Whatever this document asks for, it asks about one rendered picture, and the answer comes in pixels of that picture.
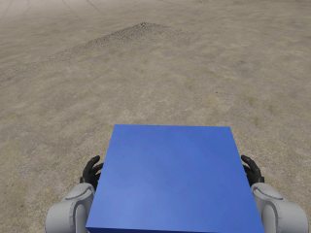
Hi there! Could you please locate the robot left forearm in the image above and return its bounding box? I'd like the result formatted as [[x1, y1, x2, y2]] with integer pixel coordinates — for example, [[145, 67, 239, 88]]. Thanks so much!
[[45, 183, 95, 233]]

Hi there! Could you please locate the carton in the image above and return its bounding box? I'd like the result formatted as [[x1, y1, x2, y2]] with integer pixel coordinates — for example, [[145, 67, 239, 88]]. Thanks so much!
[[86, 124, 265, 233]]

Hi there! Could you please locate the robot right hand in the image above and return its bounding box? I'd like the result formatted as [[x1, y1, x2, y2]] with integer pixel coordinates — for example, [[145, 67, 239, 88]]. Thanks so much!
[[241, 154, 264, 187]]

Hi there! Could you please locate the robot right forearm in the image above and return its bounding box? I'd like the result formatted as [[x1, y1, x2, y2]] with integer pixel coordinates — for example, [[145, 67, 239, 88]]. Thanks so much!
[[251, 183, 309, 233]]

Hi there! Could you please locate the robot left hand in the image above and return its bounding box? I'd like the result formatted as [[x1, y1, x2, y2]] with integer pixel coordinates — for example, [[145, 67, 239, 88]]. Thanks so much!
[[80, 155, 104, 192]]

